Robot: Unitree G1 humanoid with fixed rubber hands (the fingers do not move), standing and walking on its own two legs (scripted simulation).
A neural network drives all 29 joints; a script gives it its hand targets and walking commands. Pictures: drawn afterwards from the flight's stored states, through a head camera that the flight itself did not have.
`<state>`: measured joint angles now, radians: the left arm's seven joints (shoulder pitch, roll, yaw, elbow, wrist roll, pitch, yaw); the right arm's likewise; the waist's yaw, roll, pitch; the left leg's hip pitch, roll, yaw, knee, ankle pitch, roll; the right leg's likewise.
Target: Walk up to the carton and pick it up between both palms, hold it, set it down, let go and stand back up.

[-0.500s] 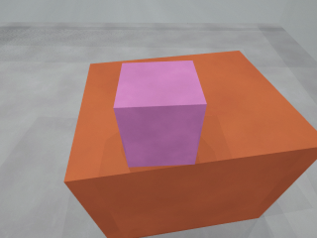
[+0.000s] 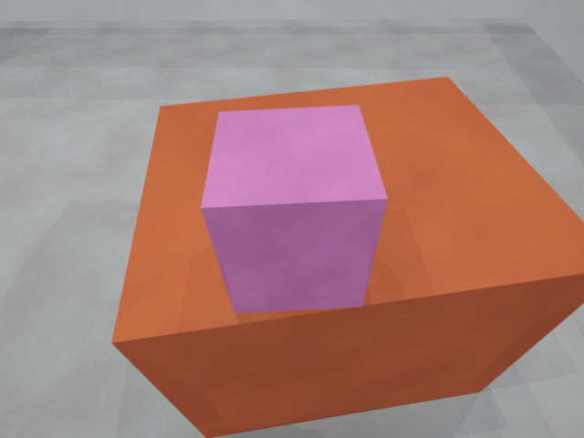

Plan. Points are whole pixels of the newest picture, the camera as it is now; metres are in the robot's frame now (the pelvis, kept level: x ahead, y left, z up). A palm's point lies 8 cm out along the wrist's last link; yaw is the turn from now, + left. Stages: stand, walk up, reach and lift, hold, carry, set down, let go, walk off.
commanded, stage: stand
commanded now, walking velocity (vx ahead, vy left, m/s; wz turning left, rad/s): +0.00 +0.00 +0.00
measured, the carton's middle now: (293, 213) +0.44 +0.04 +0.06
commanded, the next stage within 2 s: none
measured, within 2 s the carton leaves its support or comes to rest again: neither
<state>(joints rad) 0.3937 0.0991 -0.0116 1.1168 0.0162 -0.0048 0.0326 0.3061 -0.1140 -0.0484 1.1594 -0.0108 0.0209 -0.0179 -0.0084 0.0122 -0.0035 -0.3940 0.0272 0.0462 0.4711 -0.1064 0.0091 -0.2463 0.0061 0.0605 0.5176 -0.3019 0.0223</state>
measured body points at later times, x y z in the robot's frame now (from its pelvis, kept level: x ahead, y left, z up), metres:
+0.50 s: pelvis +0.04 +0.00 +0.00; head +0.06 +0.00 +0.45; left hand +0.02 +0.20 -0.16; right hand +0.02 -0.20 -0.16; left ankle +0.09 +0.11 -0.73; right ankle -0.02 -0.14 -0.73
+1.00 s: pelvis +0.07 +0.01 +0.00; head +0.09 +0.01 +0.45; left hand +0.04 +0.20 -0.16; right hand +0.05 -0.20 -0.16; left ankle +0.09 +0.11 -0.73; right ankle -0.02 -0.14 -0.73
